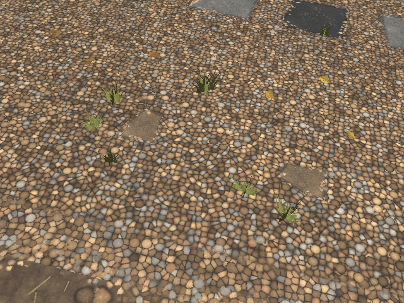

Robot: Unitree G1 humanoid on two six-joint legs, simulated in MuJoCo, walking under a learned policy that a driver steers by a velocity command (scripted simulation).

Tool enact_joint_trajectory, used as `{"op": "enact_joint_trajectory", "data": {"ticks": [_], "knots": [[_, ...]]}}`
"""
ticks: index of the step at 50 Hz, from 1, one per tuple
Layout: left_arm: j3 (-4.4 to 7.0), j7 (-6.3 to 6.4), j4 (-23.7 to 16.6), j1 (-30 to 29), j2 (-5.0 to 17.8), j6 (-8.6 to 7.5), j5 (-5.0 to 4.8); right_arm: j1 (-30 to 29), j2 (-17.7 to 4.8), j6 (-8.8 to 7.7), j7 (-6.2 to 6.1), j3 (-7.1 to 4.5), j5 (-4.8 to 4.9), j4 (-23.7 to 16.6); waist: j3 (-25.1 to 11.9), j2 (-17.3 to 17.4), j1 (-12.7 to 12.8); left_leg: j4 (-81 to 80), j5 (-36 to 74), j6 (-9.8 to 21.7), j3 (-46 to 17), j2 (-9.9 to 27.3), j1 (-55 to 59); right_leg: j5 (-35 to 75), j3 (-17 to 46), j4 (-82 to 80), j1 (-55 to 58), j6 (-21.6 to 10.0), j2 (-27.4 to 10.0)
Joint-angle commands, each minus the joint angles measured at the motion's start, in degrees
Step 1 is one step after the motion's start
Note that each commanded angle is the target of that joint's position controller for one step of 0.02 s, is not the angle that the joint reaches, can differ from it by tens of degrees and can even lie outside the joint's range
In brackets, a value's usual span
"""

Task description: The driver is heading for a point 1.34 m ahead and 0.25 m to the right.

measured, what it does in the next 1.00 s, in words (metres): walks ahead: right foot, then left foot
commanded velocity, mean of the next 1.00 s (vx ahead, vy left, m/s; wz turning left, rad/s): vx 0.74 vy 0.00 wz -0.06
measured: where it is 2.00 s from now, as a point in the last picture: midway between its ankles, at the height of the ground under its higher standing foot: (268, 123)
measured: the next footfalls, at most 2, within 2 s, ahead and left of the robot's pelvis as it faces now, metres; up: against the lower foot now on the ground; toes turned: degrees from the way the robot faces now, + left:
right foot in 0.50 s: +0.25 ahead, -0.29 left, +0.00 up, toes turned -27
left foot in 1.00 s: +0.67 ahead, -0.32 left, +0.00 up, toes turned +0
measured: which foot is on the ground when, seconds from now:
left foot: down 0.00-0.50, up 0.52-0.98, down 1.00-1.00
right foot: up 0.00-0.48, down 0.50-0.98, up 1.00-1.00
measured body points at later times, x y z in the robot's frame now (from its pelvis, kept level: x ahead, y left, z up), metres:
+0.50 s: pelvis +0.16 -0.14 -0.03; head +0.17 -0.16 +0.42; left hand +0.46 +0.01 -0.10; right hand +0.00 -0.39 -0.16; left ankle +0.00 +0.07 -0.73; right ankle +0.22 -0.27 -0.74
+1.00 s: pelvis +0.52 -0.31 -0.04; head +0.53 -0.31 +0.41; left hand +0.52 -0.05 -0.18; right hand +0.62 -0.59 -0.15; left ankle +0.63 -0.32 -0.74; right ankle +0.24 -0.31 -0.67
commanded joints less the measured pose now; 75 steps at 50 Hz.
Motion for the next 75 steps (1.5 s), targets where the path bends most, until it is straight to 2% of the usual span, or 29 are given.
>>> {"op": "enact_joint_trajectory", "data": {"ticks": [1,5,12,13,17,21,23,25,26,27,29,31,33,42,46,48,49,50,51,52,53,56,60,66,69,70,71,72,75], "knots": [[1.52,0.05,-6.43,-5.54,7.51,-0.65,-0.61,1.95,-13.05,0.34,-0.7,-4.21,0.3,-1.62,0.47,9.54,-4.89,-9.97,8.88,9.92,-11.82,20.25,5.49,-3.99,0.37,1.95,-6.8,0.6,-1.57],[1.7,-0.48,-7.98,-5.45,6.31,-1.27,-1.19,6.24,-12.7,-1.53,-0.81,-4.94,2.06,0.25,1.18,8.53,-6.14,-18.48,-21.76,8.98,-19.89,25.26,15.74,-2.87,1.97,7.21,-21.54,-1.55,-4.01],[0.92,-2.59,-8.85,-5.81,1.7,-3.84,-1.84,7.75,-11.68,-5.33,0.17,-6.0,1.68,2.14,0.67,6.73,-5.41,-19.87,-12.66,4.97,-4.8,22.36,19.05,6.24,0.29,5.8,-24.61,-4.25,-6.53],[0.75,-5.17,-8.86,-7.63,1.92,-1.36,4.88,12.58,-10.75,-5.15,1.38,-5.09,-0.89,4.19,1.07,4.22,-6.55,-19.84,-13.45,4.11,-0.98,21.59,17.6,6.25,-4.08,4.71,-22.47,-4.46,-3.56],[0.26,-8.18,-11.66,-12.03,1.85,-0.37,2.69,12.81,-12.66,-5.89,1.67,-5.39,-0.62,5.08,4.99,9.28,-5.78,-21.27,-14.28,1.92,4.42,22.92,14.34,10.05,-4.98,-0.66,-20.18,-7.52,-5.01],[-0.54,-7.76,-11.91,-14.2,2.62,-0.98,3.45,15.31,-13.74,-5.3,1.34,-5.25,-0.87,7.42,7.88,8.32,-5.07,-20.73,-6.75,1.38,10.36,23.01,14.92,4.09,-7.64,-8.03,-13.91,-11.78,-2.75],[-0.28,-6.31,-9.61,-7.75,3.64,-1.6,3.92,16.2,-15.46,-4.89,1.45,-5.01,-0.31,9.11,5.08,8.46,-1.55,-12.38,23.77,2.23,12.91,22.9,11.92,-1.71,-10.44,-11.34,1.09,-14.53,3.29],[2.15,-4.25,-0.97,18.3,7.82,-3.17,4.15,13.63,-16.18,-4.4,1.81,-4.22,0.47,9.12,-8.18,2.06,12.47,22.36,37.18,1.95,15.55,17.69,-4.22,-0.91,-8.77,-16.16,36.74,-15.58,8.65],[3.77,-2.88,-0.26,20.48,17.11,-3.94,4.82,14.36,-6.1,-4.55,3.06,-1.66,0.89,5.29,-12.14,-19.69,9.75,46.05,-16.27,-0.96,11.43,8.48,-27.33,-28.17,20.11,-28.12,49.98,-16.42,-10.95],[3.51,-2.09,-3.18,19.27,18.42,-4.75,4.21,8.81,-8.83,-5.27,2.88,-2.21,2.11,2.86,-18.18,-11.81,11.65,58.25,-19.11,-0.15,-11.6,0.43,-30.96,-34.15,39.56,-38.57,45.71,-15.34,-17.39],[1.75,-1.67,-1.77,12.02,11.74,-5.31,4.7,9.8,-9.78,-5.64,2.65,-2.57,3.41,3.93,-3.98,0.28,4.15,56.27,-3.19,1.09,-12.03,5.63,-34.19,-16.39,23.73,-37.58,32.09,-11.8,-17.68],[-0.32,-1.94,-2.51,4.14,5.23,-6.68,3.26,16.43,-9.05,-4.07,3.32,-2.66,1.13,8.34,-1.11,-1.98,-2.3,50.9,3.2,-0.28,-10.29,9.74,-27.47,-9.59,13.09,-40.17,22.42,-8.62,-12.54],[-1.35,-2.06,-1.45,4.47,2.08,-8.23,2.87,16.99,-7.79,-1.97,4.54,-2.68,1.48,9.78,1.19,-1.4,-3.4,50.93,6.06,-1.05,-9.91,10.33,-25.83,-4.5,6.66,-43.44,18.45,-6.51,-10.9],[-2.4,-0.57,4.46,13.48,0.79,-9.56,2.37,-1.55,-4.85,-1.43,6.5,-0.82,1.77,4.1,8.76,0.76,-2.14,30.17,17.54,2.51,3.8,4.97,-34.69,44.33,-17.99,-46.15,29.0,-2.77,-5.16],[-1.52,2.43,3.53,10.43,7.02,-8.52,2.52,4.84,-8.3,-0.51,6.11,-1.04,2.1,4.74,1.26,-3.87,-8.84,19.87,15.02,5.76,10.34,-1.91,-15.22,88.5,-20.27,-33.17,34.15,-1.8,-7.9],[-0.3,3.11,1.27,4.26,10.19,-6.83,3.36,23.58,-13.4,0.34,5.09,-3.34,1.87,9.82,-6.4,-5.13,-18.56,19.58,7.68,8.85,7.29,-3.69,3.13,94.32,-17.99,-10.57,30.46,-3.06,-9.94],[0.34,2.57,-0.37,-1.05,11.22,-6.02,3.28,35.57,-16.61,0.15,4.15,-5.3,1.97,13.28,-8.77,-1.81,-24.68,13.83,4.29,13.07,0.6,-1.58,15.24,79.1,-16.35,12.64,21.22,-4.52,-7.8],[-0.51,0.78,-1.39,-7.51,6.12,-6.1,2.68,32.87,-15.59,0.19,3.18,-6.25,4.34,14.14,-3.34,12.19,-23.86,5.24,5.78,15.34,-5.15,0.89,20.41,14.55,-15.04,38.83,5.23,-5.69,5.8],[-3.24,-0.18,-6.87,-3.18,-2.37,-7.94,3.77,23.75,-18.41,-0.27,3.3,-5.93,2.67,12.63,0.12,16.54,-9.62,12.11,22.54,19.56,-22.95,4.63,22.12,-9.02,-6.11,51.21,-15.65,-4.4,8.96],[-4.26,-0.71,-11.58,-0.27,-2.28,-9.51,2.57,21.42,-19.34,-0.5,2.87,-6.0,1.27,10.59,-10.3,14.66,-7.61,-0.91,1.05,28.45,-46.35,14.75,30.18,-10.24,5.3,51.99,-25.0,-3.33,8.29],[-4.25,-1.17,-10.89,-1.38,1.56,-10.98,3.4,20.68,-14.41,-0.74,2.09,-5.27,0.39,9.94,-4.28,2.44,-6.27,-12.06,-13.81,24.81,-51.76,16.49,22.19,-6.65,6.31,43.29,-26.02,-4.74,4.64],[-4.46,-1.41,-9.63,-2.28,3.17,-8.22,5.91,15.46,-13.01,-3.4,1.12,-4.25,0.89,9.28,5.33,-5.13,0.46,-14.76,-11.24,18.2,-38.96,9.65,-0.11,-2.64,5.17,27.3,-16.52,-2.63,-1.12],[-5.96,-2.43,-13.75,-12.59,1.69,-6.29,4.41,15.78,-14.14,-5.81,1.66,-4.62,1.53,8.5,7.73,-1.45,-2.29,-17.15,2.08,14.99,-26.67,1.79,-14.89,9.28,0.02,1.37,-4.24,0.21,-3.56],[-5.85,-2.01,-15.98,-16.78,1.89,-7.26,2.72,20.98,-14.83,-5.71,2.63,-5.73,2.17,9.69,0.52,5.89,-8.43,-8.8,28.87,8.25,-24.37,3.36,3.74,23.68,-2.64,-21.91,4.4,-3.88,2.01],[-2.42,-0.45,-10.31,3.8,8.1,-8.14,2.82,17.46,-18.44,-6.04,2.47,-6.19,0.98,9.76,-11.25,6.7,3.6,15.89,46.7,4.89,-21.89,3.7,8.13,11.95,-3.7,-22.16,23.85,-7.05,4.46],[-0.84,0.63,-7.34,16.45,11.34,-8.26,3.56,14.18,-14.96,-6.54,2.41,-5.27,0.54,8.5,-16.62,4.77,9.84,33.69,36.41,4.13,-19.45,1.4,-2.22,0.03,3.12,-19.14,37.39,-8.16,-1.97],[0.52,0.45,-5.82,19.21,17.15,-8.45,6.15,20.11,-4.13,-6.97,2.61,-2.63,2.61,5.76,-21.64,-14.83,4.0,53.38,-9.68,1.76,-14.8,-6.63,-21.49,-20.39,34.62,-28.82,49.99,-13.43,-18.34],[0.82,-0.75,-5.77,13.78,14.85,-7.9,4.74,21.72,-6.51,-6.79,2.5,-1.65,2.43,5.74,-19.94,-16.32,1.15,58.5,-9.98,2.63,-14.24,-4.58,-31.06,-31.56,54.1,-39.16,47.25,-16.82,-20.23],[-1.06,-1.7,-4.62,6.43,3.94,-7.97,4.11,7.85,-9.92,-5.45,3.62,-1.87,-0.04,3.85,-3.63,2.95,0.39,51.36,-0.38,1.95,-12.06,2.66,-29.86,-12.43,26.0,-38.26,26.57,-14.57,-11.49]]}}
